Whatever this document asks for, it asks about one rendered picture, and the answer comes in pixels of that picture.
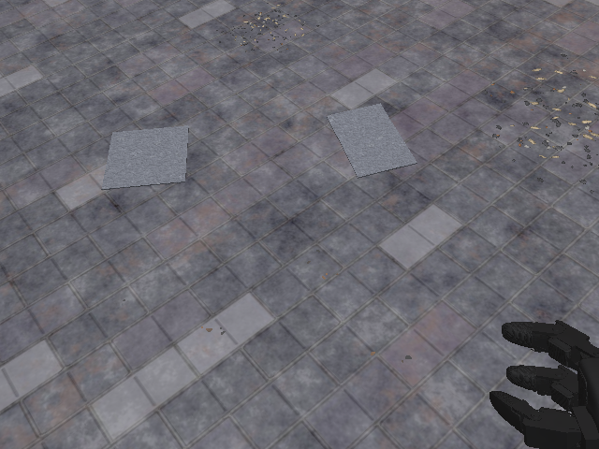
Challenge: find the robot right hand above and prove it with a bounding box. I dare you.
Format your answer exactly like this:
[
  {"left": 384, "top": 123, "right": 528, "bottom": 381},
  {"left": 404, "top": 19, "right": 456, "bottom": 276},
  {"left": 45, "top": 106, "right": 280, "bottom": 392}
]
[{"left": 489, "top": 320, "right": 599, "bottom": 449}]

